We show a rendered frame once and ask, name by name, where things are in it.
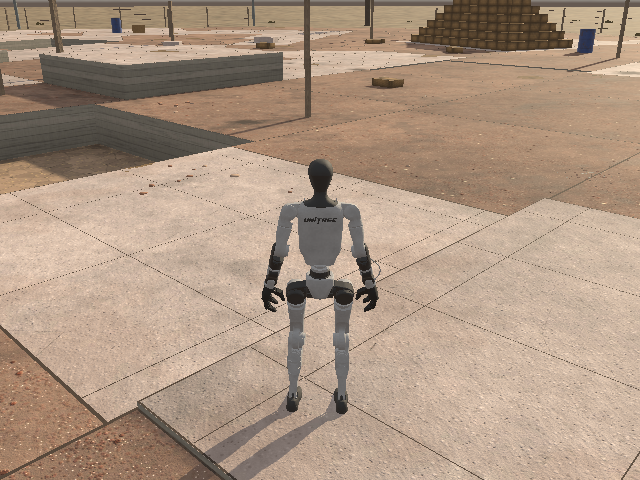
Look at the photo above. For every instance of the right robot shin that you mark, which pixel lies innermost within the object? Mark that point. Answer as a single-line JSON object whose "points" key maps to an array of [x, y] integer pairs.
{"points": [[342, 367]]}

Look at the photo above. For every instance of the left robot upper arm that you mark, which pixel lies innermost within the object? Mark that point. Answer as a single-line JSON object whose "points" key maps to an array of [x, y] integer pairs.
{"points": [[288, 212]]}

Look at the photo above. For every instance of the right robot upper arm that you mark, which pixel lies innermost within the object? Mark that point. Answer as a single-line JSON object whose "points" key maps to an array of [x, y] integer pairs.
{"points": [[352, 213]]}

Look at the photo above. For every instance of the robot right forearm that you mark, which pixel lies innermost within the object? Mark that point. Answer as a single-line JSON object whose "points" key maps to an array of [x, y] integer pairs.
{"points": [[365, 269]]}

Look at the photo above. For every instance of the robot shin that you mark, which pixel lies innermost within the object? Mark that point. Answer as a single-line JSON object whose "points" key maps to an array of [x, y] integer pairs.
{"points": [[294, 363], [342, 367]]}

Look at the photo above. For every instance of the left robot shin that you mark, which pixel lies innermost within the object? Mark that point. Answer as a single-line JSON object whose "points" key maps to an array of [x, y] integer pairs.
{"points": [[294, 363]]}

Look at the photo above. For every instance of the right robot hand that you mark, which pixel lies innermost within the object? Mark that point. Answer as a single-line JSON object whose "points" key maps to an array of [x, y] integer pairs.
{"points": [[372, 295]]}

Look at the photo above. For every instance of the robot left forearm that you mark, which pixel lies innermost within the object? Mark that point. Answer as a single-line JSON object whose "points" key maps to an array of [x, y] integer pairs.
{"points": [[273, 270]]}

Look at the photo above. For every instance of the left robot hand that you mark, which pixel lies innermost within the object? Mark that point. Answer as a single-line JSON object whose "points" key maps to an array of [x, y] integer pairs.
{"points": [[267, 297]]}

